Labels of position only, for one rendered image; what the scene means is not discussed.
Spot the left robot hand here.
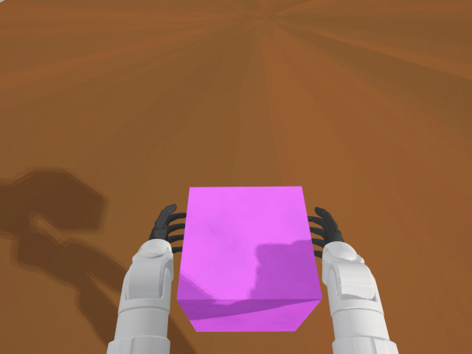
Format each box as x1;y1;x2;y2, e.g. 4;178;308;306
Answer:
149;204;187;254

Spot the carton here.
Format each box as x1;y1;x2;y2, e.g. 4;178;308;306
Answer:
176;187;322;332

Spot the right robot hand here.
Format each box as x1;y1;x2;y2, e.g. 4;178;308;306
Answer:
308;207;344;258

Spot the right robot forearm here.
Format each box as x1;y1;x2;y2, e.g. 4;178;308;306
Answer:
322;241;399;354

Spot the left robot forearm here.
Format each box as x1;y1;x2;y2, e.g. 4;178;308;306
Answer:
106;239;174;354

